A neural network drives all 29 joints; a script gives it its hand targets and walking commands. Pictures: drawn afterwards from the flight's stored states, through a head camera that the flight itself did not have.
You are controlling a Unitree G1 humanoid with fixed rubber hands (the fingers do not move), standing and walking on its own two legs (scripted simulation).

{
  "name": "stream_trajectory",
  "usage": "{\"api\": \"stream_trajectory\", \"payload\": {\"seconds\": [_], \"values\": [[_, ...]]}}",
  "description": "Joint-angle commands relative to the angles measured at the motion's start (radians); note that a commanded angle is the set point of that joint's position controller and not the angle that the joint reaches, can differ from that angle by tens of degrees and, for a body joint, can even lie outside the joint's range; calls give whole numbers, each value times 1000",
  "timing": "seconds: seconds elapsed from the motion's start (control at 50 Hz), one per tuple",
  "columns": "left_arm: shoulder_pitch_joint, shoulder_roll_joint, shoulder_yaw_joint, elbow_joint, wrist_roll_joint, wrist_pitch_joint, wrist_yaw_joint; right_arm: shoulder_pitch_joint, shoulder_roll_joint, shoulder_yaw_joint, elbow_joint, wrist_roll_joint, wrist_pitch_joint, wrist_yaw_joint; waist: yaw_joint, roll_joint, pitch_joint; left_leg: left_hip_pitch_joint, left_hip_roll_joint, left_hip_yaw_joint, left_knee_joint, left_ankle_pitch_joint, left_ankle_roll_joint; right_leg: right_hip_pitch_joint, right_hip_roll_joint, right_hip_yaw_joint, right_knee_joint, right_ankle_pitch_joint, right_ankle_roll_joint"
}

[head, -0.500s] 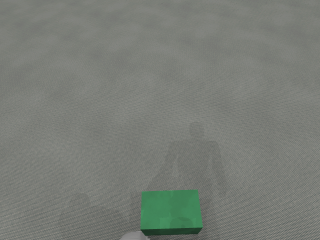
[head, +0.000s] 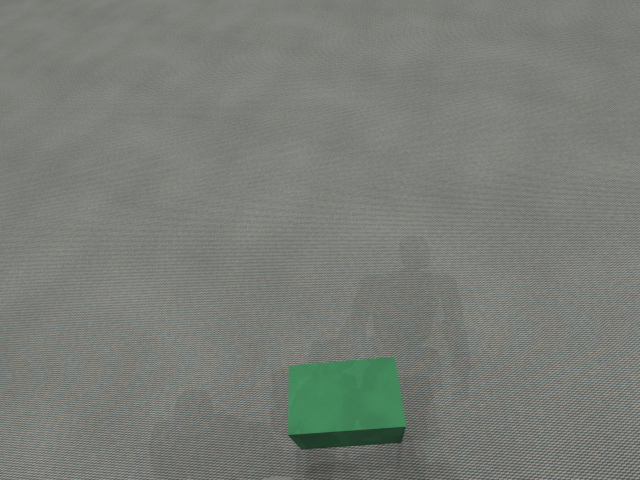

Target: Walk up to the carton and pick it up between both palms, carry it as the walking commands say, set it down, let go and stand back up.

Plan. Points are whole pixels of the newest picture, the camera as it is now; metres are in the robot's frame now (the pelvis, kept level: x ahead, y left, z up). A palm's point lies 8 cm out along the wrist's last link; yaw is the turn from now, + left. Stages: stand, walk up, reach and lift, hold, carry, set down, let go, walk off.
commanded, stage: walk up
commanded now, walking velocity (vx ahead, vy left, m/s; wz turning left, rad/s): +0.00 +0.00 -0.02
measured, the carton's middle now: (346, 404) +0.37 +0.04 -0.67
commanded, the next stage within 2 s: none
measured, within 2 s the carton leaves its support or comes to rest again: neither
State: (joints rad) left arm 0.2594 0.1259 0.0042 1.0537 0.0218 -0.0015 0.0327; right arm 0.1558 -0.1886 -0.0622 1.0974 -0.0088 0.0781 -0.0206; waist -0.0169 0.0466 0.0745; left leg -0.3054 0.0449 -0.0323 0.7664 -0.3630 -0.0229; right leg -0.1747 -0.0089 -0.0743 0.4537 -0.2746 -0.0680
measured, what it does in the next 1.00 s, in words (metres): steps on the spot: left foot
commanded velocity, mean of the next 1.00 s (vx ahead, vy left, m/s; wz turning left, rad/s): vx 0.00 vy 0.00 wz -0.01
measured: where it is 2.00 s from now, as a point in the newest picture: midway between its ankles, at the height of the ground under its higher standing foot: outside the picture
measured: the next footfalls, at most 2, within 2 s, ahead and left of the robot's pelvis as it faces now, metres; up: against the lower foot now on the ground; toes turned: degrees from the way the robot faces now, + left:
left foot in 0.10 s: -0.03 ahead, +0.15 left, +0.00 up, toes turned -2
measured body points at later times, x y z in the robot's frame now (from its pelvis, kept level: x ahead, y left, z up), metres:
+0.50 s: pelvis -0.03 +0.03 +0.00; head -0.02 +0.03 +0.45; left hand -0.05 +0.24 -0.17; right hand -0.05 -0.18 -0.16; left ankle -0.06 +0.14 -0.74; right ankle -0.02 -0.07 -0.74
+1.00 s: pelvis -0.03 +0.05 +0.00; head -0.03 +0.06 +0.45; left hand -0.04 +0.25 -0.17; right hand -0.08 -0.14 -0.16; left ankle -0.06 +0.14 -0.74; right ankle -0.02 -0.07 -0.74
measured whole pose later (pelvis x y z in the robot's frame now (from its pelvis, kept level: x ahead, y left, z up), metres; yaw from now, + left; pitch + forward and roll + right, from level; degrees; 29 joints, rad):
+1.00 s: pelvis -0.03 +0.05 +0.00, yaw -2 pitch -3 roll +0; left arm 0.29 0.10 -0.02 1.20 0.00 -0.01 0.03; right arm 0.35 -0.08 0.01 1.19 -0.01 -0.02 -0.04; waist 0.00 -0.01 0.04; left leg -0.04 -0.01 0.08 0.36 -0.27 0.04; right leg -0.14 -0.01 -0.03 0.38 -0.19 0.00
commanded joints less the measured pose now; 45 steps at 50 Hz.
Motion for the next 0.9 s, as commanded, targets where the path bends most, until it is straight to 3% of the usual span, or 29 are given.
{"api": "stream_trajectory", "payload": {"seconds": [0.0,0.02,0.08,0.1,0.12,0.14,0.22,0.28,0.38,0.88], "values": [[55,187,54,-14,-7,-20,10,47,-38,14,-48,12,-36,-22,17,-206,-70,83,-33,68,-330,-14,-2,148,-225,242,-145,498,-64],[51,187,56,-11,-12,-16,11,83,-32,19,-40,15,-46,-25,3,-182,-66,158,-14,58,-434,128,-1,116,-217,234,-142,461,-45],[91,138,55,-3,-23,-19,1,163,-73,16,-10,2,-69,-32,24,-48,-102,326,85,-3,-389,411,23,14,-139,196,-96,370,1],[86,127,55,-4,-17,-15,0,149,-82,19,-26,-1,-75,-32,30,-37,-88,330,120,-11,-386,418,30,-39,-106,173,-84,259,6],[51,118,56,-14,-15,-16,-1,104,-86,18,-32,-11,-80,-29,34,38,-29,277,139,-10,-395,418,40,-72,-55,122,-88,188,19],[60,94,45,-2,-9,-19,-2,106,-57,30,-15,-13,-81,-26,34,96,-9,205,117,-6,-427,349,42,-13,-70,127,-110,190,28],[92,115,40,38,-4,-19,-8,121,-29,47,10,-9,-77,-31,35,52,42,139,70,21,-463,184,33,29,-109,166,-147,233,17],[109,110,36,65,0,-19,-6,136,-20,54,24,-2,-80,-29,35,3,60,151,70,13,-471,180,35,15,-105,164,-169,198,23],[116,98,29,95,0,-18,-4,171,-14,61,43,2,-88,-26,35,-30,66,155,75,2,-485,185,40,19,-98,153,-177,180,31],[117,61,-7,139,-17,-12,5,314,27,56,95,-4,-103,-28,19,-28,83,153,77,-16,-519,207,64,-15,-96,123,-143,179,50]]}}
